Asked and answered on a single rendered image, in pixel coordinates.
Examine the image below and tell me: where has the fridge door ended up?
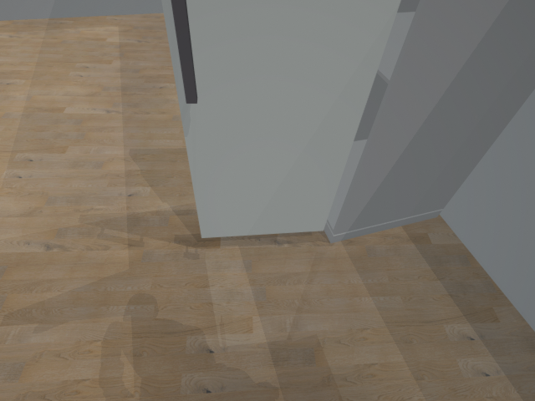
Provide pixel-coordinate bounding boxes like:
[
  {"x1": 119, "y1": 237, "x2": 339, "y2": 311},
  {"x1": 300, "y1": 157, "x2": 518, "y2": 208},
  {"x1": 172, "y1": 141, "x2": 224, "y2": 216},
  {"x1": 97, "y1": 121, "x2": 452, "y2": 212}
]
[{"x1": 161, "y1": 0, "x2": 401, "y2": 238}]

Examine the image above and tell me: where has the handle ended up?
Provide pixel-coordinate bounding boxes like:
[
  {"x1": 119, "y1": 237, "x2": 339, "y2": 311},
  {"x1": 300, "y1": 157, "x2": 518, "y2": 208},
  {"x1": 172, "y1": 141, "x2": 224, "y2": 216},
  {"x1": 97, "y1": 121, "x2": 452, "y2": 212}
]
[{"x1": 171, "y1": 0, "x2": 197, "y2": 104}]

